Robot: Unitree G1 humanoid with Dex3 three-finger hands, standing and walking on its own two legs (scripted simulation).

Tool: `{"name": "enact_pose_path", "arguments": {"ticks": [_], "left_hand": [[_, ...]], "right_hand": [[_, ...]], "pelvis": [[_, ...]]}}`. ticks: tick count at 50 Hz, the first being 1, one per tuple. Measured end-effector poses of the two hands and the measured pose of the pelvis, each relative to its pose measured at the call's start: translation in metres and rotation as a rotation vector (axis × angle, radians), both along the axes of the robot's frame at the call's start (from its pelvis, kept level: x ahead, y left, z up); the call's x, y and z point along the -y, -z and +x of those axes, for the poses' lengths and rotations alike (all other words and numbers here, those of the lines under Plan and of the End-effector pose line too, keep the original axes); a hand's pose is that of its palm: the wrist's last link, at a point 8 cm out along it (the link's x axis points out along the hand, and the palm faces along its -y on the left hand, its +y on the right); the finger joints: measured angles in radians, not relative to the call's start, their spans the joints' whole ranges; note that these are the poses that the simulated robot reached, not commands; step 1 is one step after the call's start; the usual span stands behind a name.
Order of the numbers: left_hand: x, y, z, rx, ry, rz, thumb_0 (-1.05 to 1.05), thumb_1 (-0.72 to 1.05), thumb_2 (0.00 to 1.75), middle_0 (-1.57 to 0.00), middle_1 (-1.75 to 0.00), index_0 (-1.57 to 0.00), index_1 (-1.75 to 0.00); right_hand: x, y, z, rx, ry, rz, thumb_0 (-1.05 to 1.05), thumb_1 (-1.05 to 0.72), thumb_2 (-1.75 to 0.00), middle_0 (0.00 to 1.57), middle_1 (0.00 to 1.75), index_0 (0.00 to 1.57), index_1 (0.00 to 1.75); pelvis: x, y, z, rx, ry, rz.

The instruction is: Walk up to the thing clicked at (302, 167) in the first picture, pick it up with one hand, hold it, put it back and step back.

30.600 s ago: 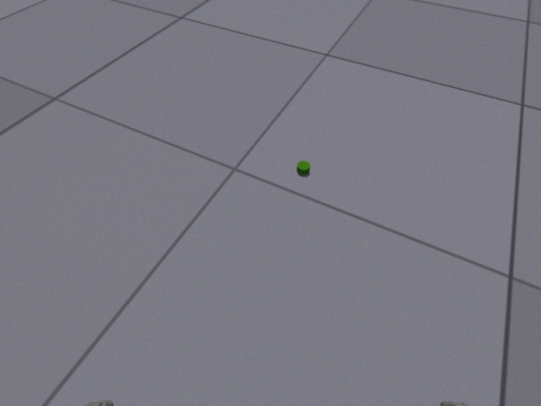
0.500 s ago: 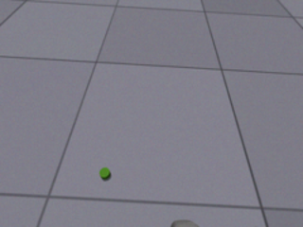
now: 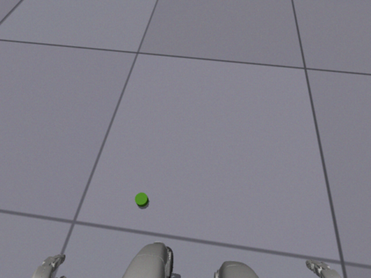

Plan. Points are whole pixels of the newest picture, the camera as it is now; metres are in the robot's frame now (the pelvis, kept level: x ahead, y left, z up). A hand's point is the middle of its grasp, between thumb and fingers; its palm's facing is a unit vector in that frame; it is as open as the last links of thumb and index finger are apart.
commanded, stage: walk up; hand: left
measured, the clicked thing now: (141, 199) +0.45 +0.25 -0.73
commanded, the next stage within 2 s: none
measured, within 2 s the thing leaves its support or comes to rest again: neither
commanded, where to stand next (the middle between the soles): +0.06 +0.01 m, yaw +0 degrees
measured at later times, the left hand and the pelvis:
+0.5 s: hand out of the picture -0.03 +0.29 -0.12, palm faces +0.01 -0.88 -0.48, open 7.4 cm; pelvis -0.09 +0.01 +0.00, yaw -2 degrees
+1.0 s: hand out of the picture -0.02 +0.29 -0.13, palm faces -0.03 -0.95 -0.32, open 7.4 cm; pelvis -0.06 +0.02 +0.02, yaw +0 degrees
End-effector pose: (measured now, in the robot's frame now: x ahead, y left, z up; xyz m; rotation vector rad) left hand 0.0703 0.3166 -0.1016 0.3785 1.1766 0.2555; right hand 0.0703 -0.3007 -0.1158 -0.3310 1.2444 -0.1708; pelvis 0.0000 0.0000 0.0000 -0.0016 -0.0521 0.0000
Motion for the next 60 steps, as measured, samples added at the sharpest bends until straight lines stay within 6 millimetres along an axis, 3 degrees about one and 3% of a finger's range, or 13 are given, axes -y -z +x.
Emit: {"name": "enact_pose_path", "arguments": {"ticks": [4,8,12,16,19,24,31,34,40,45,49,56,60], "left_hand": [[0.005,0.014,0.014,-0.001,-0.001,-0.041,0.0,0.9,0.9,-0.21,-0.3,-0.21,-0.3],[0.006,0.014,0.013,0.0,0.02,-0.055,0.0,0.9,0.9,-0.21,-0.3,-0.21,-0.3],[-0.002,0.01,-0.005,0.0,0.028,-0.017,0.0,0.9,0.9,-0.21,-0.3,-0.21,-0.3],[-0.01,0.005,-0.033,0.001,0.034,0.039,0.0,0.9,0.9,-0.21,-0.3,-0.21,-0.3],[-0.01,-0.003,-0.063,0.002,0.029,0.063,0.0,0.9,0.9,-0.21,-0.3,-0.21,-0.3],[-0.013,-0.023,-0.104,-0.01,-0.01,0.073,0.0,0.9,0.9,-0.21,-0.3,-0.21,-0.3],[-0.016,-0.034,-0.121,0.05,-0.009,-0.002,0.01,0.9,0.9,-0.21,-0.3,-0.21,-0.3],[-0.025,-0.026,-0.13,0.065,-0.015,-0.032,0.0,0.9,0.9,-0.21,-0.31,-0.21,-0.3],[-0.033,-0.004,-0.141,-0.026,-0.024,-0.084,0.01,0.9,0.9,-0.21,-0.3,-0.21,-0.3],[-0.029,-0.003,-0.122,-0.004,-0.004,-0.115,0.01,0.9,0.9,-0.21,-0.3,-0.2,-0.3],[-0.019,-0.005,-0.101,-0.014,0.016,-0.115,0.01,0.9,0.9,-0.21,-0.3,-0.2,-0.3],[-0.002,-0.006,-0.058,-0.021,0.013,0.007,0.01,0.9,0.9,-0.21,-0.3,-0.21,-0.3],[0.006,-0.017,-0.045,0.015,0.025,0.011,0.0,0.9,0.9,-0.21,-0.3,-0.21,-0.3]], "right_hand": [[-0.013,-0.01,0.019,0.051,-0.03,-0.012,0.01,-0.9,-0.9,0.2,0.3,0.2,0.3],[-0.016,-0.021,0.032,0.123,-0.03,-0.028,0.01,-0.9,-0.9,0.2,0.3,0.2,0.3],[-0.016,-0.023,0.04,0.208,-0.033,-0.026,0.01,-0.9,-0.9,0.2,0.3,0.2,0.3],[-0.011,-0.013,0.034,0.281,-0.029,0.001,0.01,-0.9,-0.9,0.2,0.3,0.2,0.3],[-0.008,-0.001,0.016,0.284,-0.008,0.023,0.01,-0.9,-0.9,0.2,0.3,0.2,0.3],[-0.007,-0.001,-0.037,0.177,-0.003,0.034,0.01,-0.9,-0.9,0.2,0.3,0.2,0.3],[0.002,-0.017,-0.124,-0.023,-0.018,-0.012,0.01,-0.9,-0.9,0.2,0.3,0.2,0.3],[0.005,-0.027,-0.139,-0.049,-0.034,-0.069,0.01,-0.9,-0.9,0.2,0.3,0.2,0.3],[-0.001,-0.049,-0.144,0.061,0.003,-0.122,0.01,-0.9,-0.9,0.2,0.3,0.2,0.3],[-0.002,-0.062,-0.137,0.089,0.009,-0.125,0.01,-0.9,-0.9,0.2,0.3,0.2,0.3],[0.003,-0.057,-0.118,0.094,0.01,-0.104,0.01,-0.9,-0.9,0.2,0.3,0.2,0.3],[0.017,-0.004,-0.058,0.066,0.017,-0.021,0.01,-0.9,-0.9,0.2,0.3,0.2,0.3],[0.006,0.009,-0.03,0.077,-0.014,0.038,0.01,-0.9,-0.9,0.2,0.3,0.2,0.3]], "pelvis": [[-0.009,-0.003,-0.011,0.005,-0.006,-0.011],[-0.013,-0.005,-0.021,-0.011,0.003,-0.018],[-0.014,0.0,-0.035,-0.006,0.029,-0.007],[-0.01,0.012,-0.054,0.007,0.055,0.011],[-0.007,0.015,-0.07,0.028,0.039,-0.026],[-0.005,-0.001,-0.088,0.02,0.042,0.037],[-0.013,-0.018,-0.097,-0.018,-0.022,0.036],[-0.021,-0.015,-0.099,-0.012,-0.047,0.025],[-0.03,-0.016,-0.094,0.013,-0.048,0.025],[-0.024,-0.022,-0.081,0.03,-0.03,0.018],[-0.017,-0.021,-0.064,0.03,-0.004,0.015],[0.002,0.003,-0.032,0.004,0.027,-0.009],[0.004,0.002,-0.025,0.01,0.021,-0.001]]}}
